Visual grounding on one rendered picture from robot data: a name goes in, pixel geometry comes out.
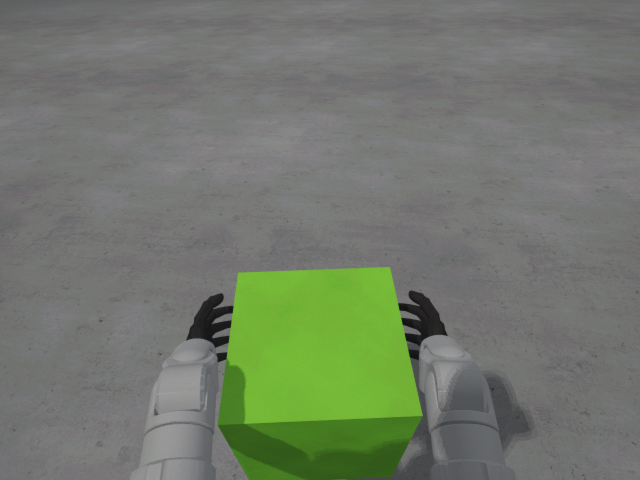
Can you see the right robot hand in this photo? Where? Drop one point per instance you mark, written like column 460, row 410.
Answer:
column 429, row 325

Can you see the carton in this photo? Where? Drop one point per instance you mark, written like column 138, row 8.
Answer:
column 318, row 382

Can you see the right robot forearm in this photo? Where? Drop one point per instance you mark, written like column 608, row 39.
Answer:
column 461, row 418

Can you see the left robot hand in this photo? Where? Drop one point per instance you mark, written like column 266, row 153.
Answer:
column 203, row 327

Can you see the left robot forearm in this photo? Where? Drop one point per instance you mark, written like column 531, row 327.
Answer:
column 180, row 421

